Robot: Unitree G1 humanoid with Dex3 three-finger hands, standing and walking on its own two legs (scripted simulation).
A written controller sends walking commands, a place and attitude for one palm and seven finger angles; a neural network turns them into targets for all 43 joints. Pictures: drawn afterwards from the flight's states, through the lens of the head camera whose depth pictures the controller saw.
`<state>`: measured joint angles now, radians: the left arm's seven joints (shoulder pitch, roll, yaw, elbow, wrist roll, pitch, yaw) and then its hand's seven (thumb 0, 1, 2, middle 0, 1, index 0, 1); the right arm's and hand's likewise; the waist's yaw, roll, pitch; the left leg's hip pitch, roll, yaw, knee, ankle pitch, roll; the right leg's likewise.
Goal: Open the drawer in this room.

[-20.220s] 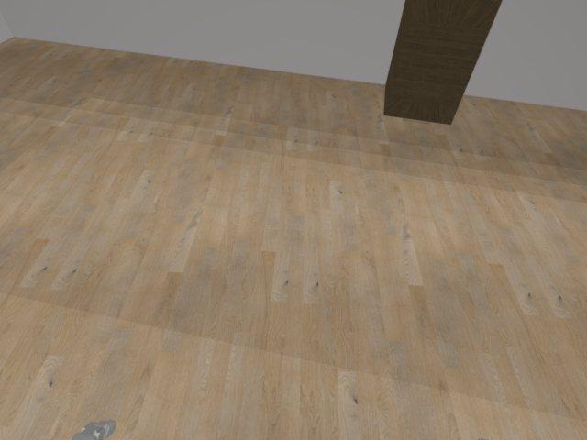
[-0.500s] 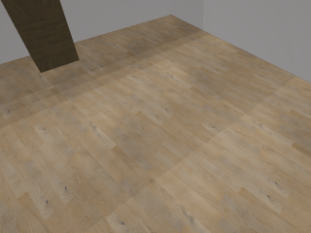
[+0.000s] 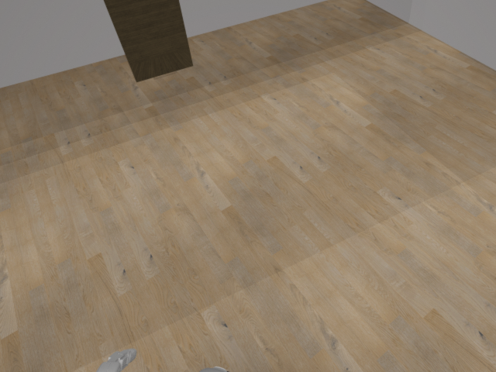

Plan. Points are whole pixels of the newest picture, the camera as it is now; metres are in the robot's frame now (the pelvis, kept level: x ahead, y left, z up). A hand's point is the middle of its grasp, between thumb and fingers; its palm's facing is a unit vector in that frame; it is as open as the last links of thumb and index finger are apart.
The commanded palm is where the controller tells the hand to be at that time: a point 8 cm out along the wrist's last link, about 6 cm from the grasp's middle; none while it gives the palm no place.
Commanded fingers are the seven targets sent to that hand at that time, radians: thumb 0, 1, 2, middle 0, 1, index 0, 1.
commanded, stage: turn or walk to find it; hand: left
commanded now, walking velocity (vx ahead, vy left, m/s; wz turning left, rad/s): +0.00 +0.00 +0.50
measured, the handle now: out of the picture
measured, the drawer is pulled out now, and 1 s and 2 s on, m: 0.00 0.00 0.00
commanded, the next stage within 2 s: stand and wait in 0.80 s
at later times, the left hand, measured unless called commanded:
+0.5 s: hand out of the picture -0.09 +0.17 -0.17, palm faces +0.32 -0.91 -0.25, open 7.4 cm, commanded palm none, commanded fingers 0.00 0.90 0.90 -0.20 -0.30 -0.20 -0.30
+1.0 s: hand out of the picture +0.00 +0.21 -0.14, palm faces +0.39 -0.88 -0.26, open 7.4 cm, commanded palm none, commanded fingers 0.00 0.90 0.90 -0.20 -0.30 -0.20 -0.30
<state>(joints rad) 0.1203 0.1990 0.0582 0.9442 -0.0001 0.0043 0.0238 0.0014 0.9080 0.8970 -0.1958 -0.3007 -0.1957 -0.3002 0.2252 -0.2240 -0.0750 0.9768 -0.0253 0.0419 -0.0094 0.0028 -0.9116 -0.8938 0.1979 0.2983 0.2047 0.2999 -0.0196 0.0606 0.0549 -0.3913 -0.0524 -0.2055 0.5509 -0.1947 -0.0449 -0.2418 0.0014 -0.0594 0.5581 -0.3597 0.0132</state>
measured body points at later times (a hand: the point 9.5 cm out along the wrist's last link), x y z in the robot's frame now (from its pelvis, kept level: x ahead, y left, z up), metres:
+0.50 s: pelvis -0.01 +0.00 +0.00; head +0.04 +0.01 +0.45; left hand -0.11 +0.22 -0.15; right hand +0.17 -0.21 -0.14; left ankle -0.04 +0.11 -0.71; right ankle -0.03 -0.09 -0.73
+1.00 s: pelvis -0.02 -0.02 +0.01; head +0.00 -0.01 +0.46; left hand -0.02 +0.26 -0.12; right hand +0.11 -0.22 -0.15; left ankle -0.04 +0.11 -0.73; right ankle +0.02 -0.13 -0.71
